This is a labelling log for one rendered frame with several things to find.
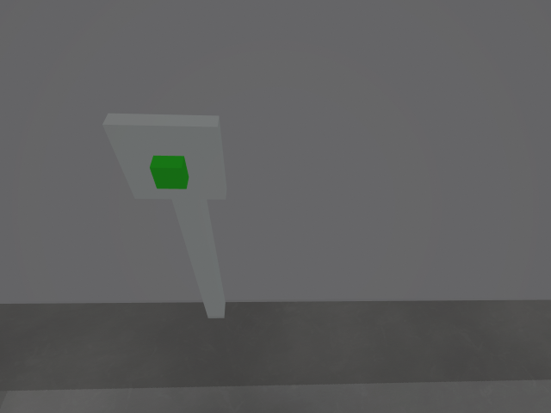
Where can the panel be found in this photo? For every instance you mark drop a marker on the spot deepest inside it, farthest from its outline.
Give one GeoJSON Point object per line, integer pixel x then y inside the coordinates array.
{"type": "Point", "coordinates": [136, 138]}

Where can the button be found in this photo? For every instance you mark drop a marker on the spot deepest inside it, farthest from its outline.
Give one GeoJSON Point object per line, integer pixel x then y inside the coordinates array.
{"type": "Point", "coordinates": [169, 172]}

